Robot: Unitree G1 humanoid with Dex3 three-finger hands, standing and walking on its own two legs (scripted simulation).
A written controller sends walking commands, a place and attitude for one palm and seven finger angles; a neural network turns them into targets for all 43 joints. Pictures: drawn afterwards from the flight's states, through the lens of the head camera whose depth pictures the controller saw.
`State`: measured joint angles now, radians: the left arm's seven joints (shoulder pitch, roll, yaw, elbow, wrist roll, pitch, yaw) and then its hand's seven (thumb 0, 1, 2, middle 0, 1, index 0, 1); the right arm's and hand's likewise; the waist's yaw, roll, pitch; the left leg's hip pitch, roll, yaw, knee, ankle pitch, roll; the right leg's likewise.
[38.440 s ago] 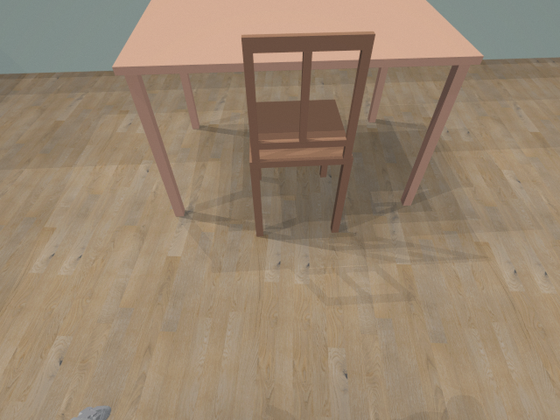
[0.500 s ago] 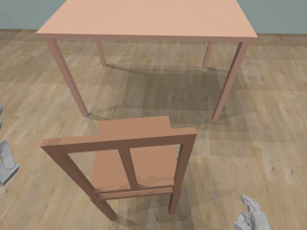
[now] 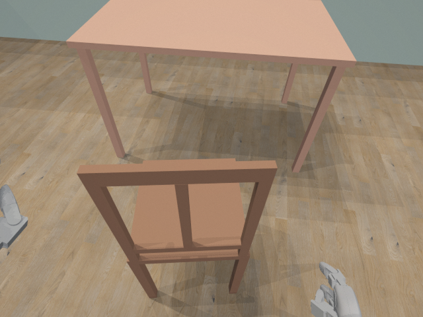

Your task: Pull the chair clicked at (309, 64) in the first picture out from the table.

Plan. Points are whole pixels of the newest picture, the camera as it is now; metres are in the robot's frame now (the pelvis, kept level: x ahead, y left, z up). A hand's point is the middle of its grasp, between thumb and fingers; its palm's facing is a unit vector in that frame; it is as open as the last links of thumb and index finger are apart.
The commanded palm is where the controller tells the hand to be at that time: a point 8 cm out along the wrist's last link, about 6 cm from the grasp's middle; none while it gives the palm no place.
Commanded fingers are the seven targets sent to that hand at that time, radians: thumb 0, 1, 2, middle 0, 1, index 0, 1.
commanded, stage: step back with the hand held close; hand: left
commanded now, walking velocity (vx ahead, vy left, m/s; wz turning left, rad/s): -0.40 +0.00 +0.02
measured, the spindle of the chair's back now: (185, 218) +0.35 +0.09 -0.08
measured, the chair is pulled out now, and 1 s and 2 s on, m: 0.61 0.61 0.61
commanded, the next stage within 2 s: stop stepping back and stand still in 1.14 s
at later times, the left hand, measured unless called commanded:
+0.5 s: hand (9, 226) +0.19 +0.28 +0.17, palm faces +0.47 -0.74 -0.49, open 7.4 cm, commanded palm +0.12 +0.31 +0.18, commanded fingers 0.00 0.90 0.90 -0.20 -0.30 -0.20 -0.30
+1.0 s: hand out of the picture +0.12 +0.27 +0.18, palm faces +0.46 -0.77 -0.45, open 7.4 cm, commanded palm +0.06 +0.30 +0.18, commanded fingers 0.00 0.90 0.90 -0.20 -0.30 -0.20 -0.30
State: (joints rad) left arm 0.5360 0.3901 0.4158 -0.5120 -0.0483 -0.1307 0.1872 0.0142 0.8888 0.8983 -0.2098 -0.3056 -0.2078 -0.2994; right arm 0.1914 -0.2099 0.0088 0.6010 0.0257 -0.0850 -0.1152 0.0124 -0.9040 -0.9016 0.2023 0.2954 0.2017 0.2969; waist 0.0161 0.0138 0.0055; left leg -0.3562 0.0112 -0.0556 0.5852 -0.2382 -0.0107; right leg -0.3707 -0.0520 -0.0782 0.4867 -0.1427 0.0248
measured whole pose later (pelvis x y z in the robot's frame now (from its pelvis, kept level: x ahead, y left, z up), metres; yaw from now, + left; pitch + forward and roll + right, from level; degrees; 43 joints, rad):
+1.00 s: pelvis -0.07 -0.01 +0.00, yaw +2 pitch +1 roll -3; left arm 0.56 0.43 0.48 -0.60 -0.06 -0.23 0.15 0.02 0.89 0.90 -0.21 -0.31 -0.21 -0.30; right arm 0.18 -0.16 -0.03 0.66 -0.01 -0.17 -0.07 0.01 -0.91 -0.90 0.20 0.30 0.20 0.30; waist 0.01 -0.02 0.04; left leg -0.38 0.05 -0.03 0.57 -0.22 -0.01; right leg -0.38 0.00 -0.03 0.70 -0.37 0.01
